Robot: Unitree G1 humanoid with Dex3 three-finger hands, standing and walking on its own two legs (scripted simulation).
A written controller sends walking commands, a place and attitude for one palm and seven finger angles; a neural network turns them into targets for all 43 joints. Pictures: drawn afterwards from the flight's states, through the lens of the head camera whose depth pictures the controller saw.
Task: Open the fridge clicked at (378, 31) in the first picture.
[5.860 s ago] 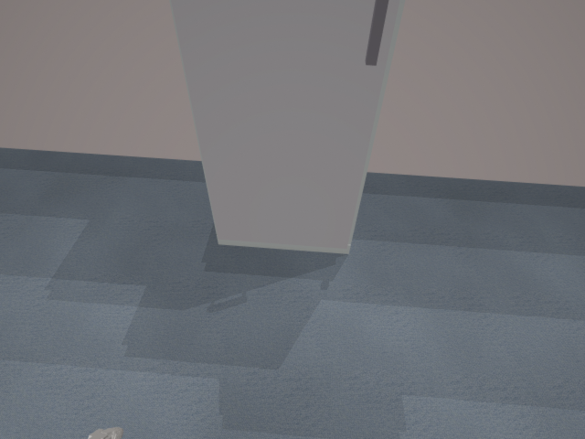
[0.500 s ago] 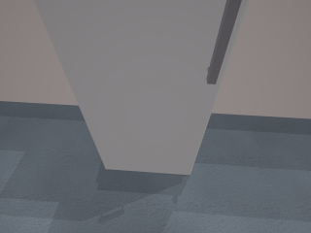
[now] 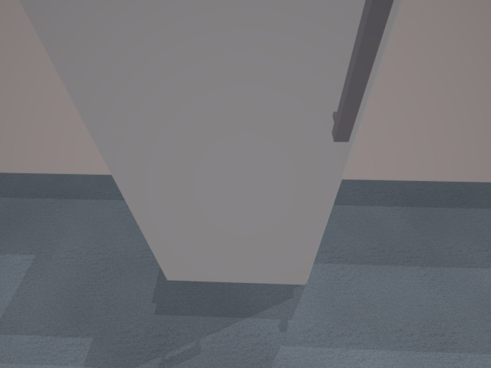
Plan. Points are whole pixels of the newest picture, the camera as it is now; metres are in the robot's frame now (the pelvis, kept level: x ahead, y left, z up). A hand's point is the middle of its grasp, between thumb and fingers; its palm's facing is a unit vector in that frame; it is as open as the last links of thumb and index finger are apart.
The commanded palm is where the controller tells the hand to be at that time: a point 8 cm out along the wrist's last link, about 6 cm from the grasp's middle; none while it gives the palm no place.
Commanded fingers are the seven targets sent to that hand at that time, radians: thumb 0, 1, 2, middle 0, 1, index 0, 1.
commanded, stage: come to a stop and stand still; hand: right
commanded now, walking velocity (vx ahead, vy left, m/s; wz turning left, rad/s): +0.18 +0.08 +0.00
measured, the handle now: (361, 43) +0.50 -0.15 +0.29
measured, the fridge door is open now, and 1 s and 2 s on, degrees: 0 0 0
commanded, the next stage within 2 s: none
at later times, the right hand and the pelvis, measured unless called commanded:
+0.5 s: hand (331, 353) +0.19 -0.15 -0.16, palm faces +0.02 +0.96 -0.27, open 7.3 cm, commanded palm none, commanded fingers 0.00 -0.90 -0.90 0.20 0.30 0.20 0.30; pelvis +0.08 +0.05 +0.00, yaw -1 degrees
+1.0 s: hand out of the picture +0.03 -0.15 -0.16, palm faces +0.07 +0.98 -0.19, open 7.4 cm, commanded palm none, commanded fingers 0.00 -0.90 -0.90 0.20 0.30 0.20 0.30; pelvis +0.04 +0.03 +0.02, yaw +0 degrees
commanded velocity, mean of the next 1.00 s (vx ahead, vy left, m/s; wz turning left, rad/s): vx -0.03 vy -0.01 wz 0.00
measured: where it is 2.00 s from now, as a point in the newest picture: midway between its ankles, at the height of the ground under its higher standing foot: outside the picture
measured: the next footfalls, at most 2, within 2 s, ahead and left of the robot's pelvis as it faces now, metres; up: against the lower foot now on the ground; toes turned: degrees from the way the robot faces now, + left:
left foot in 0.36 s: +0.23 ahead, +0.14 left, +0.00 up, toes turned +6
right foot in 0.76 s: +0.07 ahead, -0.08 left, +0.00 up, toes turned -3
